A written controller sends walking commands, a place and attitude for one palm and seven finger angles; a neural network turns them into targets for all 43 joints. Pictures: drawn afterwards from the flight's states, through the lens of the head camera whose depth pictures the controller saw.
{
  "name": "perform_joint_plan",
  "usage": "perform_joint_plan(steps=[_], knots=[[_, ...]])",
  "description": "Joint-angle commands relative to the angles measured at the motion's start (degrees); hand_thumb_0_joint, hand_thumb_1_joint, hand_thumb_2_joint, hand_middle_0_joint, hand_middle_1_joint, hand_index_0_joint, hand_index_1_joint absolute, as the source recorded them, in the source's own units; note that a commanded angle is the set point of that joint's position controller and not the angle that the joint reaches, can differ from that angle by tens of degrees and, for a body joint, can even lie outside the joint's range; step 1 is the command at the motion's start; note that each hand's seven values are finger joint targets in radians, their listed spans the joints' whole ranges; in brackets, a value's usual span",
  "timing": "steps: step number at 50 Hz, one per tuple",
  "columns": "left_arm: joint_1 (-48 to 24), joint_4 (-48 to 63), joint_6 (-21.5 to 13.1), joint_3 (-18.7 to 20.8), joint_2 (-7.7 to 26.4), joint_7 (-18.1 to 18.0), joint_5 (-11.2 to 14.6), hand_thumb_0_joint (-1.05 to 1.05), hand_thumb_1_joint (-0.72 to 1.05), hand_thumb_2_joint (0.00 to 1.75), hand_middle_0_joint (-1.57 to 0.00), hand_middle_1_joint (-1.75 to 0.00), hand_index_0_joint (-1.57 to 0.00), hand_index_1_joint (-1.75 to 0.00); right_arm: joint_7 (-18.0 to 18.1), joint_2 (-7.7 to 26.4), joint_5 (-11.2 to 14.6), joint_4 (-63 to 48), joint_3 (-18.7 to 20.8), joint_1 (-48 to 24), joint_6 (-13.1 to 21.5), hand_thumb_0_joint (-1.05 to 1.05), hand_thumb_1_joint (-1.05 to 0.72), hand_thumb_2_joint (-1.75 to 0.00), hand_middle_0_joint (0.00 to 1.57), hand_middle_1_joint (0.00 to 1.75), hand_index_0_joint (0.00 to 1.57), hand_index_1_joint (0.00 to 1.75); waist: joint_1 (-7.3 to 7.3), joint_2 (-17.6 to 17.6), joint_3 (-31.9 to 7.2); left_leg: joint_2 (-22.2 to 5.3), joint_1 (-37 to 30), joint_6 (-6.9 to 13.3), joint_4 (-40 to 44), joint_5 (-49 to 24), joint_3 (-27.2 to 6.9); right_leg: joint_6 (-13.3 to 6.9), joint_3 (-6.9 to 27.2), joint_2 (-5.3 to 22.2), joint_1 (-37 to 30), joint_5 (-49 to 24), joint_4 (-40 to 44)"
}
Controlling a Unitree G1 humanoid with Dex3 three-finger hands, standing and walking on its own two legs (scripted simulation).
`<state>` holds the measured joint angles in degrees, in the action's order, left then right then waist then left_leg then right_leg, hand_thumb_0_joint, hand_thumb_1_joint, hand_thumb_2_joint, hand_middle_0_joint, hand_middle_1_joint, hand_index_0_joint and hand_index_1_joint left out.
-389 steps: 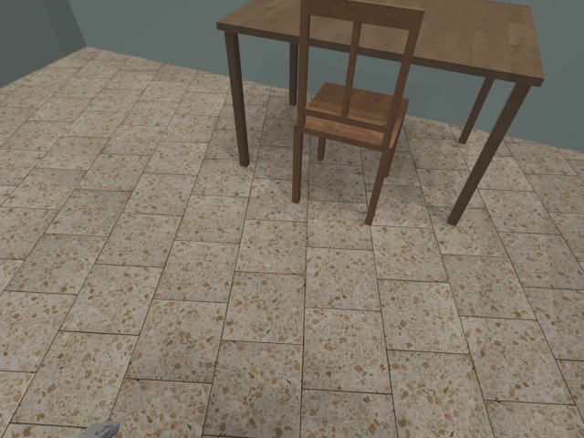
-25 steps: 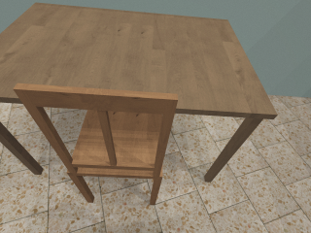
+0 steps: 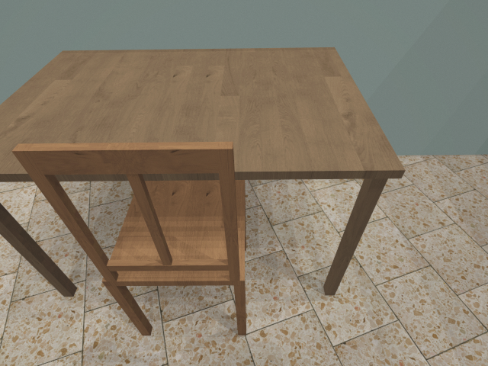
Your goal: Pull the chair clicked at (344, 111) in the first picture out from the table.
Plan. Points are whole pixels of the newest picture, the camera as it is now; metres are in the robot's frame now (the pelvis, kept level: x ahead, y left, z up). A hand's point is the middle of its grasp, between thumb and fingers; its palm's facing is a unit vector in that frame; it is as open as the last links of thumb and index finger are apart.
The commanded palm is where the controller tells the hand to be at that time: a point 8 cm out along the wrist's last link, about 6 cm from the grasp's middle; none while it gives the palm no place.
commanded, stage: come to a stop and stand still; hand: left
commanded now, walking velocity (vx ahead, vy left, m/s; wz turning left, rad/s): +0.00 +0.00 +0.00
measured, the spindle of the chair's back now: (153, 224) +0.43 +0.22 -0.05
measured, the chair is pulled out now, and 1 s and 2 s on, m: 0.00 0.00 0.00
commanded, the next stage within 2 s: look again from close up in 1.12 s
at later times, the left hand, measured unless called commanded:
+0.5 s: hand out of the picture +0.02 +0.14 -0.15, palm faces +0.01 -0.98 -0.20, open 7.4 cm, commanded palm none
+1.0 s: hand out of the picture +0.06 +0.16 -0.15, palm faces +0.00 -0.98 -0.20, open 7.4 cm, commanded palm none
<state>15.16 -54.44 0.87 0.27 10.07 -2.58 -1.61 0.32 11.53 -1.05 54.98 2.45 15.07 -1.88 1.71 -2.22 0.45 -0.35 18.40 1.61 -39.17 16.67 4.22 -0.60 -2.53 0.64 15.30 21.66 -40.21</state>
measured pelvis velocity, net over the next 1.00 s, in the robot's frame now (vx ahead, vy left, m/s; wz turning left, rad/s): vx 0.06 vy -0.02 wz -0.02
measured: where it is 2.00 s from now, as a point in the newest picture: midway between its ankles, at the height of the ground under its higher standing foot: outside the picture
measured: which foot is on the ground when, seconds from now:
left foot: down 0.00-1.00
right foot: down 0.00-1.00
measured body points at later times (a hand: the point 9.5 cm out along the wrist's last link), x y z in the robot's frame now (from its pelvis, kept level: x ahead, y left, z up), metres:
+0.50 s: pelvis +0.02 -0.03 +0.02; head +0.02 -0.03 +0.47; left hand +0.02 +0.20 -0.13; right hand -0.01 -0.24 -0.14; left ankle +0.04 +0.09 -0.72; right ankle +0.00 -0.11 -0.72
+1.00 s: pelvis +0.06 -0.02 +0.02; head +0.06 -0.02 +0.47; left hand +0.06 +0.21 -0.14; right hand +0.07 -0.24 -0.14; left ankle +0.04 +0.09 -0.72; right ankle +0.00 -0.11 -0.72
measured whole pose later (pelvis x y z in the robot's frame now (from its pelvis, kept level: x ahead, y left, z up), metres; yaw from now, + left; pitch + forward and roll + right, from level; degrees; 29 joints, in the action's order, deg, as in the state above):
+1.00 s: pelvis +0.06 -0.02 +0.02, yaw -1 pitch +0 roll +1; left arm 16.7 -63.4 -1.2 -0.9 9.0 -2.5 -0.8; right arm 2.3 9.1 -0.6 65.0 -0.8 14.8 1.4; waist -0.6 0.5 0.4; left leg -0.2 9.3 0.7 -24.4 14.8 4.5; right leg -1.4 -1.3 -0.4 6.6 18.2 -25.0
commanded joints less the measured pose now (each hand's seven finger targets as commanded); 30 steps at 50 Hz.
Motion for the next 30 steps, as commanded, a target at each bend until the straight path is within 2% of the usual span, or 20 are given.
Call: perform_joint_plan(steps=[1, 2, 3, 4, 5, 6, 8, 9, 10, 11, 12, 14, 16, 18, 21, 25, 27, 30], knots=[[1.55, 3.46, -0.06, 1.38, 5.34, -0.41, 0.66, 0.0, 0.9, 0.9, -0.2, -0.3, -0.2, -0.3, -0.08, 5.19, -0.91, -3.1, -0.2, 0.15, 2.01, 0.0, -0.9, -0.9, 0.2, 0.3, 0.2, 0.3, -2.2, -13.81, 11.01, -10.53, 9.51, 4.5, 27.31, 16.96, -17.95, -0.58, 1.6, -0.59, 3.95, 6.76, 4.97], [3.07, 2.57, 0.1, 1.45, 5.89, -0.16, 0.33, 0.0, 0.9, 0.9, -0.2, -0.3, -0.2, -0.3, 0.0, 5.46, -0.65, -3.45, -0.23, -1.68, 1.9, 0.0, -0.9, -0.9, 0.2, 0.3, 0.2, 0.3, -3.31, -11.92, 11.98, -10.33, 13.87, 5.03, 28.43, 21.08, -18.0, -0.76, 1.33, -0.26, 0.61, 3.95, 4.06], [4.67, 1.94, -0.06, 1.53, 5.89, 0.21, 0.17, 0.0, 0.9, 0.9, -0.2, -0.3, -0.2, -0.3, 0.06, 5.82, -0.48, -3.68, -0.26, -2.56, 1.84, 0.0, -0.9, -0.9, 0.2, 0.3, 0.2, 0.3, -4.22, -7.74, 10.68, -9.38, 14.92, 4.59, 27.04, 20.53, -15.69, -0.99, 2.03, 0.05, -2.41, 1.3, 5.08], [5.99, 1.23, -0.46, 1.44, 5.45, 0.42, 0.24, 0.0, 0.9, 0.9, -0.2, -0.3, -0.2, -0.3, 0.11, 5.66, -0.39, -3.59, -0.29, -2.59, 1.81, 0.0, -0.9, -0.9, 0.2, 0.3, 0.2, 0.3, -4.61, -2.33, 8.55, -7.74, 13.06, 3.56, 24.42, 18.56, -13.15, -1.14, 3.55, 0.39, -3.31, 0.52, 8.47], [6.37, 1.11, -1.0, 1.31, 5.23, 0.56, 0.36, 0.0, 0.9, 0.9, -0.2, -0.3, -0.2, -0.3, 0.18, 5.2, -0.31, -3.41, -0.32, -1.56, 1.8, 0.0, -0.9, -0.9, 0.2, 0.3, 0.2, 0.3, -4.06, 1.58, 5.81, -5.41, 8.42, 2.27, 21.12, 15.22, -10.38, -1.56, 6.49, 1.66, -1.75, 3.01, 13.79], [5.06, 1.21, -1.3, 1.33, 6.1, 0.71, 0.54, 0.0, 0.9, 0.9, -0.2, -0.3, -0.2, -0.3, 0.2, 4.32, -0.27, -2.87, -0.31, 0.02, 1.7, 0.0, -0.9, -0.9, 0.2, 0.3, 0.2, 0.3, -2.94, 3.66, 4.35, -3.91, 4.24, 1.3, 19.01, 11.89, -7.71, -2.27, 8.75, 3.25, 0.78, 6.95, 17.64], [2.56, 2.02, -1.4, 1.79, 7.62, 0.63, 0.54, 0.0, 0.9, 0.9, -0.2, -0.3, -0.2, -0.3, 0.06, 3.38, -0.45, -1.8, -0.27, 3.39, 1.29, 0.0, -0.9, -0.9, 0.2, 0.3, 0.2, 0.3, -1.02, 7.33, 3.73, -1.81, -0.36, 0.05, 13.01, 9.48, -4.51, -3.55, 13.0, 6.54, 7.63, 17.28, 23.08], [1.91, 2.23, -1.47, 1.94, 7.84, 0.58, 0.53, 0.0, 0.9, 0.9, -0.2, -0.3, -0.2, -0.3, 0.02, 2.83, -0.52, -0.99, -0.18, 4.88, 1.13, 0.0, -0.9, -0.9, 0.2, 0.3, 0.2, 0.3, -0.28, 8.41, 2.24, -1.22, -3.72, -0.37, 10.37, 6.77, -3.23, -4.08, 14.17, 7.79, 9.81, 18.46, 24.67], [1.0, 2.27, -1.6, 1.95, 7.86, 0.56, 0.58, 0.0, 0.9, 0.9, -0.2, -0.3, -0.2, -0.3, 0.03, 2.15, -0.45, -0.09, -0.43, 6.33, 1.25, 0.0, -0.9, -0.9, 0.2, 0.3, 0.2, 0.3, 0.38, 9.15, 1.79, -1.09, -5.21, -0.57, 9.43, 4.3, -2.62, -4.21, 13.99, 8.15, 10.37, 16.54, 24.81], [0.87, 2.04, -1.74, 1.81, 7.54, 0.58, 0.71, 0.0, 0.9, 0.9, -0.2, -0.3, -0.2, -0.3, 0.13, 1.62, -0.36, 0.58, -0.65, 6.95, 1.38, 0.0, -0.9, -0.9, 0.2, 0.3, 0.2, 0.3, 0.46, 8.81, 1.25, -1.31, -6.52, -0.44, 10.5, 3.05, -2.96, -3.97, 12.88, 7.36, 9.92, 13.77, 24.2], [1.04, 1.75, -1.85, 1.78, 6.97, 0.55, 0.78, 0.0, 0.9, 0.9, -0.2, -0.3, -0.2, -0.3, 0.17, 1.69, -0.36, 0.89, -0.71, 7.24, 1.67, 0.0, -0.9, -0.9, 0.2, 0.3, 0.2, 0.3, 0.43, 7.05, 1.14, -1.53, -6.49, -0.34, 11.36, 2.16, -3.54, -3.6, 11.89, 6.67, 9.46, 10.89, 22.7], [1.98, 0.88, -2.07, 1.48, 6.33, 0.56, 0.87, 0.0, 0.9, 0.9, -0.2, -0.3, -0.2, -0.3, 0.26, 1.62, -0.17, 1.5, -0.99, 7.09, 2.14, 0.0, -0.9, -0.9, 0.2, 0.3, 0.2, 0.3, -0.21, 5.84, 1.96, -2.57, -4.83, -0.14, 13.65, 1.91, -4.69, -3.06, 10.65, 5.7, 7.34, 7.59, 21.3], [3.52, -0.28, -2.23, 1.26, 5.82, 0.58, 0.87, 0.0, 0.9, 0.9, -0.2, -0.3, -0.2, -0.3, 0.38, 1.31, -0.03, 2.19, -1.16, 6.3, 2.38, 0.0, -0.9, -0.9, 0.2, 0.3, 0.2, 0.3, -0.97, 4.67, 3.08, -3.32, -3.61, -0.13, 15.42, 2.27, -5.23, -2.92, 10.32, 5.33, 6.08, 6.59, 21.56], [4.13, -1.07, -2.3, 1.08, 5.5, 0.49, 0.82, 0.0, 0.9, 0.9, -0.2, -0.3, -0.2, -0.3, 0.43, 1.25, 0.04, 2.8, -1.34, 6.38, 2.46, 0.0, -0.9, -0.9, 0.2, 0.3, 0.2, 0.3, -1.04, 4.07, 4.66, -3.35, -2.71, -0.41, 15.24, 1.72, -5.22, -3.05, 10.99, 5.54, 5.95, 5.87, 21.98], [5.13, -2.81, -2.63, 0.75, 5.2, 0.44, 0.9, 0.0, 0.9, 0.9, -0.2, -0.3, -0.2, -0.3, 0.57, 0.19, 0.27, 4.38, -1.85, 6.45, 2.88, 0.0, -0.9, -0.9, 0.2, 0.3, 0.2, 0.3, -1.51, 3.4, 5.33, -3.91, -3.6, -0.34, 16.65, -1.48, -5.16, -2.71, 9.94, 5.24, 4.22, 0.41, 21.8], [6.41, -4.61, -3.12, 0.41, 4.45, 0.21, 1.01, 0.0, 0.9, 0.9, -0.2, -0.3, -0.2, -0.3, 0.98, 0.72, 0.51, 5.92, -2.19, 6.47, 3.8, 0.0, -0.9, -0.9, 0.2, 0.3, 0.2, 0.3, -1.85, 1.96, 1.44, -4.94, -6.31, 0.1, 16.45, -8.92, -5.63, -2.38, 8.46, 4.92, -0.71, -11.61, 19.15], [6.57, -5.22, -3.23, 0.32, 4.41, 0.11, 0.95, 0.0, 0.9, 0.9, -0.2, -0.3, -0.2, -0.3, 1.12, 0.86, 0.63, 6.39, -2.23, 5.83, 3.94, 0.0, -0.9, -0.9, 0.2, 0.3, 0.2, 0.3, -2.03, 2.36, 1.4, -5.05, -6.39, 0.08, 16.28, -10.71, -5.51, -2.07, 8.11, 5.06, -2.03, -15.33, 18.81], [6.43, -6.08, -3.19, 0.23, 4.28, -0.02, 0.95, 0.0, 0.9, 0.9, -0.2, -0.3, -0.2, -0.3, 1.31, 0.83, 0.68, 7.1, -2.23, 5.39, 3.95, 0.0, -0.9, -0.9, 0.2, 0.3, 0.2, 0.3, -1.99, 1.73, 1.35, -5.32, -7.47, 0.05, 16.41, -11.5, -5.29, -2.01, 7.66, 5.07, -2.57, -16.94, 18.6]])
